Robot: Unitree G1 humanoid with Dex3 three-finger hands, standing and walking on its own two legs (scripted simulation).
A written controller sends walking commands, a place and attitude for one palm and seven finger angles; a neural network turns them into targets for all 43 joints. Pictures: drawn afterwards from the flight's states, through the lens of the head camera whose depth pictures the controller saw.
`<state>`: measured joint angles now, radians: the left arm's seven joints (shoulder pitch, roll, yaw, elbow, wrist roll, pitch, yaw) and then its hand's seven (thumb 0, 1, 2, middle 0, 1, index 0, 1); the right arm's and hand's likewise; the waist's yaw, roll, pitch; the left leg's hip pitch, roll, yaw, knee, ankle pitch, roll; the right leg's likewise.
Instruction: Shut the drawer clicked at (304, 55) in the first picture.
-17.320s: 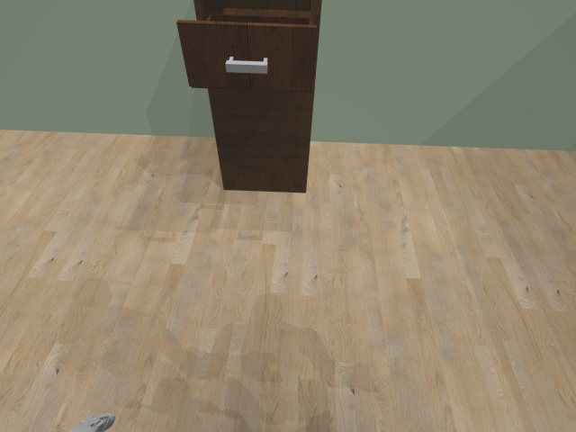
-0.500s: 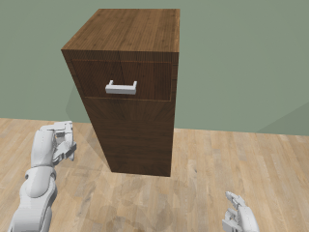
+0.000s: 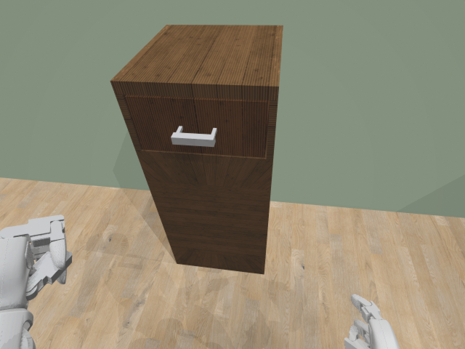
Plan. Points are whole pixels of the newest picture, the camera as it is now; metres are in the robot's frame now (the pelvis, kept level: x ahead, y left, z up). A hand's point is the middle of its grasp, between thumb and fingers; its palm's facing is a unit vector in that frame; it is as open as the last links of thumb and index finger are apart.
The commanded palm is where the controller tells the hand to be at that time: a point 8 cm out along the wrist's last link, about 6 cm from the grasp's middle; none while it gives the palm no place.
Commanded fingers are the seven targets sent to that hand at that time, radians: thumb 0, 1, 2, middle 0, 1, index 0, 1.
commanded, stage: step back with the hand held close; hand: left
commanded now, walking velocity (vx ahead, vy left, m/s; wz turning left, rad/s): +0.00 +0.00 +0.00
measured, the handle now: (195, 134) +0.61 +0.19 +0.03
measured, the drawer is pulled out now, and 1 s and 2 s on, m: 0.00 0.00 0.00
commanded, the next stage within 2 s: stop stepping back and stand still in 1.38 s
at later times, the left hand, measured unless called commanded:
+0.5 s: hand (65, 261) +0.18 +0.26 +0.14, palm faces +0.25 -0.82 -0.51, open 3.2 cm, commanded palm +0.11 +0.30 +0.17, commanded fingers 0.00 0.90 0.90 -1.40 -1.60 -1.40 -1.60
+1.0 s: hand (1, 335) +0.08 +0.26 +0.16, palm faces +0.38 -0.82 -0.44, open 3.2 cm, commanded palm +0.02 +0.31 +0.17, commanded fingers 0.00 0.90 0.90 -1.40 -1.60 -1.40 -1.60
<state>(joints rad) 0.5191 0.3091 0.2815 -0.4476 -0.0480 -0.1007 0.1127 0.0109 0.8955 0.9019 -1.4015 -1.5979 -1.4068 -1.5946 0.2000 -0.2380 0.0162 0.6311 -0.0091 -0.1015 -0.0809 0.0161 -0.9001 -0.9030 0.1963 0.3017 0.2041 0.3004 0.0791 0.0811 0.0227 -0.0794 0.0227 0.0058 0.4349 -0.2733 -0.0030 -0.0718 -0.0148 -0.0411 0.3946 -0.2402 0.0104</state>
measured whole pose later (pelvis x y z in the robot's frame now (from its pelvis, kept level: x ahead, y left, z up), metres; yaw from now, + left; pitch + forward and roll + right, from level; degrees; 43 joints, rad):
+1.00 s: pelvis -0.11 +0.02 -0.01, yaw +0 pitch -1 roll -2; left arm 0.60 0.37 0.36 -0.58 -0.01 -0.27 0.15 0.01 0.89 0.90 -1.40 -1.60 -1.41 -1.59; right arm 0.22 -0.23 -0.01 0.57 -0.02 -0.07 -0.08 0.01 -0.90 -0.90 0.20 0.30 0.21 0.30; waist 0.00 0.01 0.03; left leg -0.42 0.01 0.00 0.60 -0.20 0.04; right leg -0.37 -0.02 -0.03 0.48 -0.13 0.03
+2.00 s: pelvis -0.32 +0.04 +0.00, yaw -1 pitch -2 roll -1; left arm 0.55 0.39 0.36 -0.54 -0.04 -0.15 0.15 0.01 0.90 0.90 -1.40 -1.60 -1.41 -1.60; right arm 0.26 -0.15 0.05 0.61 -0.02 -0.13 -0.06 0.02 -0.90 -0.90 0.20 0.30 0.21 0.30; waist -0.06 -0.05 -0.01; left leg -0.30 0.02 0.08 0.43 -0.13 0.04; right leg -0.35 0.04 -0.06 0.81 -0.46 -0.02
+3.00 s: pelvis -0.34 +0.06 +0.00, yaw +2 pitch -2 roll +0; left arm 0.29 0.22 0.01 1.09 0.01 0.02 0.01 0.01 0.91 0.90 -0.45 -0.59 -0.45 -0.58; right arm 0.30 -0.20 -0.01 1.05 -0.02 0.03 -0.01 0.01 -0.91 -0.90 0.19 0.30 0.20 0.30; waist 0.00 0.03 0.05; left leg -0.23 0.01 0.00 0.44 -0.19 0.00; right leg -0.23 -0.01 -0.02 0.43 -0.17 -0.01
